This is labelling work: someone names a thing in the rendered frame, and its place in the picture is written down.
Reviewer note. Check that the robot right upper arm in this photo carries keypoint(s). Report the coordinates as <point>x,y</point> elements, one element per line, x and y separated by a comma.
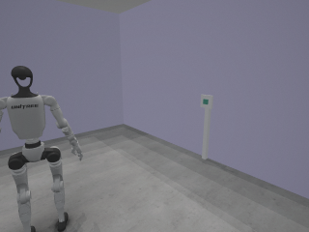
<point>55,110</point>

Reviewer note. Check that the robot left shin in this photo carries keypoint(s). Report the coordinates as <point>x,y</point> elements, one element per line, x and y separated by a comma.
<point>24,211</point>

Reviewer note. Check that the panel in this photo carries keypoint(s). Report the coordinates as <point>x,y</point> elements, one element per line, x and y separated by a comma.
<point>207,124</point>

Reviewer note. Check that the right robot forearm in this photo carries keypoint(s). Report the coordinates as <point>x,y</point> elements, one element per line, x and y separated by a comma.
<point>69,134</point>

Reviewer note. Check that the humanoid robot torso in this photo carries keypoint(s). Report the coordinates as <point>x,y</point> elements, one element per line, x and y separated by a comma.
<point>27,117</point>

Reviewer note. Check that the robot right hand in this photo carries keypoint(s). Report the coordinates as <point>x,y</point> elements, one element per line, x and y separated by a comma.
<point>78,150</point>

